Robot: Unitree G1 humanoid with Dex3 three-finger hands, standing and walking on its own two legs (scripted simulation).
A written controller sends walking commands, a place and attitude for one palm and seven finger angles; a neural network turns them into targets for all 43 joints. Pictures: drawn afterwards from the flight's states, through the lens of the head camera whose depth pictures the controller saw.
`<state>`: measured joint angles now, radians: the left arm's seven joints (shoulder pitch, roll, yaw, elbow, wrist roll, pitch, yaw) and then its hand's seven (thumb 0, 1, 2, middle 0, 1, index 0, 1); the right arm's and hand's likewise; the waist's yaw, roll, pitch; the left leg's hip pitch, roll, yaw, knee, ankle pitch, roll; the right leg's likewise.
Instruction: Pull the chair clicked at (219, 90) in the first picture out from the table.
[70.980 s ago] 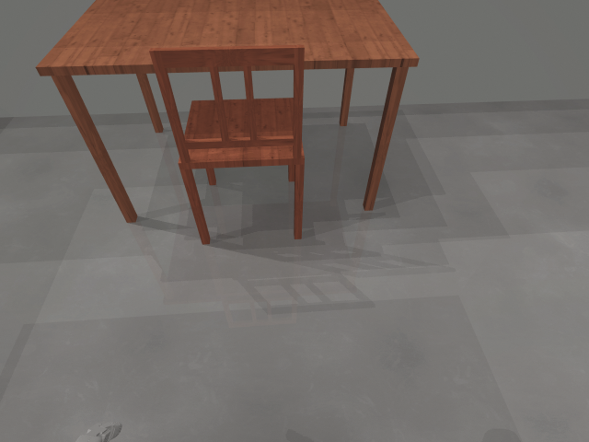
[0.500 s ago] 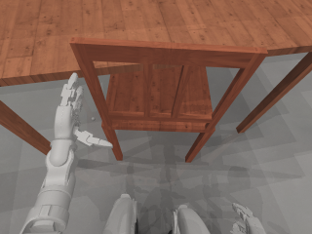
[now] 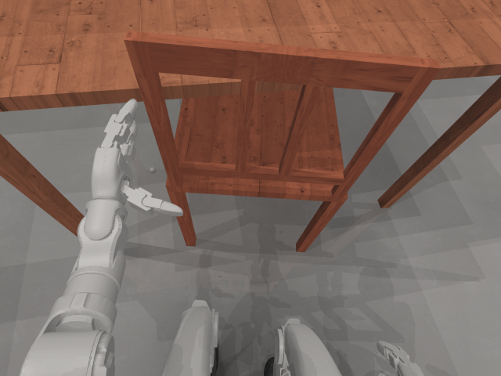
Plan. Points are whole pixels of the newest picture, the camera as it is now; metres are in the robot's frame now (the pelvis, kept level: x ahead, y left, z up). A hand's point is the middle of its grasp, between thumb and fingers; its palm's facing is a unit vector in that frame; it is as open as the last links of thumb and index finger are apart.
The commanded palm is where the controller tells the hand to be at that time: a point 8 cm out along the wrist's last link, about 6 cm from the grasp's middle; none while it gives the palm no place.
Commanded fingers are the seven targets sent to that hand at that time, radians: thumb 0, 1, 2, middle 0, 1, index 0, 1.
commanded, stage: aim the fingers beside a spindle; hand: left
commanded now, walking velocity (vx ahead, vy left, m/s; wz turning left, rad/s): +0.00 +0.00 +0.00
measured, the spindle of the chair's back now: (243, 131) +0.52 +0.03 +0.02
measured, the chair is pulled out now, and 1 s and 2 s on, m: -0.07 -0.07 -0.07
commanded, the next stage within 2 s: none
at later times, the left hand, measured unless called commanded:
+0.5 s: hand (164, 173) +0.41 +0.15 +0.03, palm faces +0.02 -1.00 -0.03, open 17.0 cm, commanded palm +0.39 +0.19 +0.03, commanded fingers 0.00 -0.50 0.30 -0.06 -0.08 -0.06 -0.08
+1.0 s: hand (172, 204) +0.36 +0.13 +0.04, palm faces +0.01 -1.00 -0.02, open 16.9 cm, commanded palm +0.34 +0.19 +0.04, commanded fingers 0.00 -0.50 0.30 -0.06 -0.08 -0.06 -0.08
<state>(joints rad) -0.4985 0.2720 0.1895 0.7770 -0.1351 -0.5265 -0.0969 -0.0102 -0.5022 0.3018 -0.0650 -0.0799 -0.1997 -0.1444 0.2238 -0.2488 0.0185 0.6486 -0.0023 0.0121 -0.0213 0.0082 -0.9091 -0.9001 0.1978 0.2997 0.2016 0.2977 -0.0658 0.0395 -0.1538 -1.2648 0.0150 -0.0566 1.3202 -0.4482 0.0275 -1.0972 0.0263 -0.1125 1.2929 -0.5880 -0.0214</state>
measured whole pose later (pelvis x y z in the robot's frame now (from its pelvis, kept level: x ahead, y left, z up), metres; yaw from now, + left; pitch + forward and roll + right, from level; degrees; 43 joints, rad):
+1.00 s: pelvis +0.04 +0.00 +0.02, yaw +0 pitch +22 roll -3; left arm -0.03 0.15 0.03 0.32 -0.13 -0.48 -0.01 -0.01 -0.50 0.30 -0.06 -0.08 -0.06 -0.08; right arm 0.15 -0.22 0.00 0.53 -0.01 0.04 0.02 0.01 -0.91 -0.90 0.20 0.30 0.20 0.30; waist -0.03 0.03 -0.17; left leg -1.13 0.02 -0.02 1.25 -0.50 0.03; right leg -0.98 0.03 -0.07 1.23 -0.63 -0.02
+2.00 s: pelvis +0.03 +0.00 +0.02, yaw +0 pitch +21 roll -3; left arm 0.07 0.18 0.04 0.23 -0.17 -0.46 -0.05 -0.01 -0.50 0.30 -0.06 -0.08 -0.06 -0.08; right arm 0.19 -0.23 0.00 0.54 0.00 0.00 0.00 0.01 -0.91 -0.90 0.20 0.30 0.20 0.30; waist -0.04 0.05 -0.18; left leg -1.14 0.02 -0.02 1.27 -0.50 0.03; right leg -0.99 0.03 -0.07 1.24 -0.63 -0.02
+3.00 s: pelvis +0.04 -0.01 +0.02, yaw +0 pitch +21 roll -3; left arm 0.05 0.20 0.07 0.18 -0.13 -0.50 0.03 -0.01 -0.50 0.30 -0.07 -0.08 -0.07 -0.08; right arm 0.18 -0.22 0.00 0.54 -0.01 0.02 0.01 0.01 -0.91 -0.90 0.20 0.30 0.20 0.30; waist -0.04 0.04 -0.18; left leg -1.14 0.02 -0.03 1.27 -0.51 0.01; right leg -0.99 0.04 -0.08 1.25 -0.63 -0.03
